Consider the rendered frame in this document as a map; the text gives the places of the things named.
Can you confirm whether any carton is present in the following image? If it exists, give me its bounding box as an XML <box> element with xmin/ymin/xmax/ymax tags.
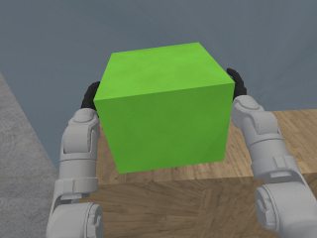
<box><xmin>93</xmin><ymin>42</ymin><xmax>236</xmax><ymax>174</ymax></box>

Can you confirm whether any left robot forearm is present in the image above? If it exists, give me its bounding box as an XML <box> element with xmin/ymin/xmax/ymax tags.
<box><xmin>46</xmin><ymin>108</ymin><xmax>101</xmax><ymax>238</ymax></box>

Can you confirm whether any left robot upper arm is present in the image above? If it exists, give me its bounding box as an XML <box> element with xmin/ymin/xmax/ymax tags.
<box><xmin>48</xmin><ymin>202</ymin><xmax>104</xmax><ymax>238</ymax></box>

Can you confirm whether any left robot hand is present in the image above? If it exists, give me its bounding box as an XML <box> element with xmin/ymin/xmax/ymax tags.
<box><xmin>80</xmin><ymin>81</ymin><xmax>100</xmax><ymax>118</ymax></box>

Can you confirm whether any right robot upper arm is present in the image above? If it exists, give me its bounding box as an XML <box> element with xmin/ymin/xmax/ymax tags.
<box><xmin>255</xmin><ymin>181</ymin><xmax>317</xmax><ymax>238</ymax></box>

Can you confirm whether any pedestal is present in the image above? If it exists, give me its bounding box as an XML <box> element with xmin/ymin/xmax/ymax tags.
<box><xmin>78</xmin><ymin>109</ymin><xmax>317</xmax><ymax>238</ymax></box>

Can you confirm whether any right robot forearm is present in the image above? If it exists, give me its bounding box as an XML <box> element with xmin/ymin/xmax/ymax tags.
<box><xmin>231</xmin><ymin>95</ymin><xmax>317</xmax><ymax>204</ymax></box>

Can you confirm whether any right robot hand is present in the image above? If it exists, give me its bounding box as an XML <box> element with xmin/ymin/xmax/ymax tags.
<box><xmin>226</xmin><ymin>68</ymin><xmax>247</xmax><ymax>102</ymax></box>

